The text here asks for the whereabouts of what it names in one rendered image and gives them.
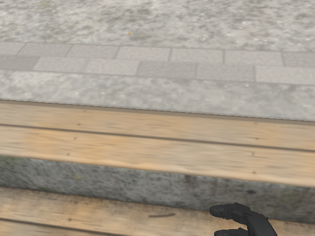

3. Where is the robot right hand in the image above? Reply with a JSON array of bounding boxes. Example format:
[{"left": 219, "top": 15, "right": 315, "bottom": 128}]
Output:
[{"left": 210, "top": 203, "right": 278, "bottom": 236}]

